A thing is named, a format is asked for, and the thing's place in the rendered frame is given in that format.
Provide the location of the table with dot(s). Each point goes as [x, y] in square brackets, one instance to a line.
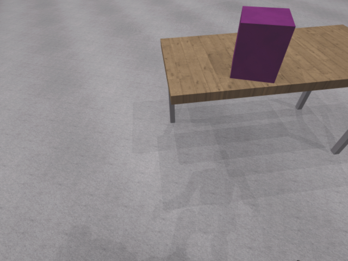
[198, 68]

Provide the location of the carton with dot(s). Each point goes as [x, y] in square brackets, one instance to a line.
[263, 37]

